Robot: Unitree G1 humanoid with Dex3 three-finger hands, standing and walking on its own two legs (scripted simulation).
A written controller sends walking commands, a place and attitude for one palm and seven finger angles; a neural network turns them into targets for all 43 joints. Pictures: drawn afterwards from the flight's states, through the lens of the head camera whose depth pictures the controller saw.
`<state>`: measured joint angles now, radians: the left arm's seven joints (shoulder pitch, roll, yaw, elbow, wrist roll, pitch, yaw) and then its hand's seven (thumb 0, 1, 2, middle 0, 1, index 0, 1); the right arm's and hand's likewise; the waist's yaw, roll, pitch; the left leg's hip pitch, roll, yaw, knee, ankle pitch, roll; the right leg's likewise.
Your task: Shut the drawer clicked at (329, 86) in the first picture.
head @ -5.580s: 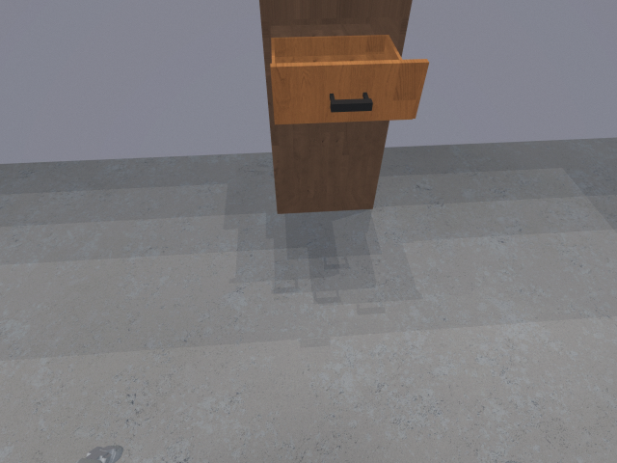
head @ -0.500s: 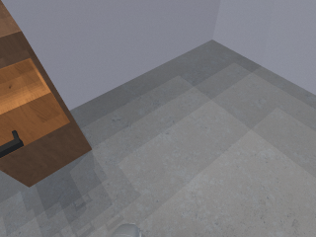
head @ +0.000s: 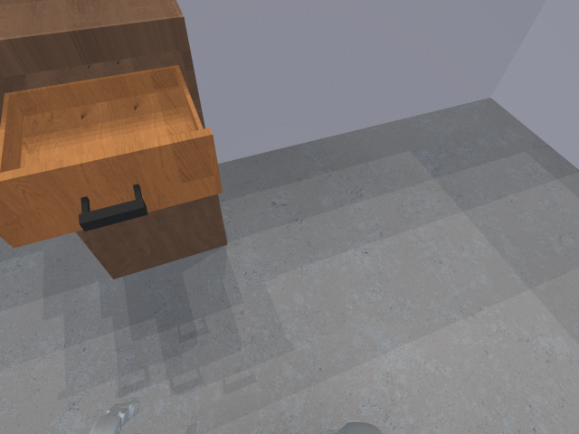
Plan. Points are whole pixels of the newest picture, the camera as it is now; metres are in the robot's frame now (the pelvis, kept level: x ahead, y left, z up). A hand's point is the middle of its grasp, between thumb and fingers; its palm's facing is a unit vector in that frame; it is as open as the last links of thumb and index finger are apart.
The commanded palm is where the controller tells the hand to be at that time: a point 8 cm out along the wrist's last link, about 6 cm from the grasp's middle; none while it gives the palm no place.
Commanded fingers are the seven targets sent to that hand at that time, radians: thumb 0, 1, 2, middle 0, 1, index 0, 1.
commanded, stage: turn to face it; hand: left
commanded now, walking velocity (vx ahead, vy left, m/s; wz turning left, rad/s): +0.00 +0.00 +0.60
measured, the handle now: (113, 205) +0.47 +0.34 -0.03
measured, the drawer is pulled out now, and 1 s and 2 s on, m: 0.30 0.30 0.30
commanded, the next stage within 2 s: take the last steps up to it in 0.62 s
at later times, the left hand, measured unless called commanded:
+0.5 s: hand out of the picture -0.03 +0.19 -0.17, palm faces +0.32 -0.91 -0.26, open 7.4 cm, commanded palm none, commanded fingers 0.00 0.90 0.90 -0.20 -0.30 -0.20 -0.30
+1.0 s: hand out of the picture -0.03 +0.22 -0.17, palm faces +0.38 -0.90 -0.19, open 7.4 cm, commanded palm none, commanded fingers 0.00 0.90 0.90 -0.20 -0.30 -0.20 -0.30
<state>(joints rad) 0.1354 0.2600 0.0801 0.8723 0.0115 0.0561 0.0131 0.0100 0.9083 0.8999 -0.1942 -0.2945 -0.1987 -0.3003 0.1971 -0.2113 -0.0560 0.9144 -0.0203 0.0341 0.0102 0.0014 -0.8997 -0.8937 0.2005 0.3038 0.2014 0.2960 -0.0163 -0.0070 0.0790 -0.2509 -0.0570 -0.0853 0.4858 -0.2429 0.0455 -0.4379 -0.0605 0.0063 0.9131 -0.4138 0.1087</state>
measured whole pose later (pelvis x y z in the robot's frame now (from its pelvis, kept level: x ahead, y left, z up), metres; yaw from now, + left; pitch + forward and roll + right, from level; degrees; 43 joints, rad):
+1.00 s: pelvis +0.00 +0.03 +0.01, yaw +22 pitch -1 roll +0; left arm 0.24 0.20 0.04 1.03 0.03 0.04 -0.01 0.01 0.91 0.90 -0.19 -0.29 -0.20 -0.30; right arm 0.29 -0.17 -0.04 1.02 -0.02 -0.02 -0.02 -0.01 -0.92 -0.89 0.20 0.30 0.20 0.30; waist -0.02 -0.03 0.00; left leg -0.12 -0.05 0.02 0.35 -0.21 0.06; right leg -0.38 -0.07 -0.03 0.85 -0.37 0.05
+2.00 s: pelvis +0.26 +0.06 +0.00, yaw +23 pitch -2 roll +2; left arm 0.24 0.17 0.06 1.02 0.03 -0.01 0.03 0.01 0.92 0.90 -0.19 -0.29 -0.20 -0.30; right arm 0.23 -0.17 -0.04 1.05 -0.02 -0.03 -0.03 -0.03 -0.94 -0.89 0.20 0.30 0.20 0.30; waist 0.01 -0.03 0.03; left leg -0.19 0.01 0.12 0.47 -0.25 0.02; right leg -0.39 -0.11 -0.04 0.69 -0.23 0.04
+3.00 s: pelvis +0.29 +0.09 -0.01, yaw +23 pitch +0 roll +1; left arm 0.24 0.16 -0.01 1.00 0.01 0.00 0.05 0.01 0.91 0.90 -0.20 -0.29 -0.20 -0.30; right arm 0.20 -0.20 -0.02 1.04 -0.01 0.00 -0.01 0.00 -0.91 -0.89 0.20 0.30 0.20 0.30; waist 0.00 0.02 0.06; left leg -0.13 -0.02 0.05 0.51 -0.38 0.02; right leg -0.31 -0.06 0.04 0.57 -0.26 0.05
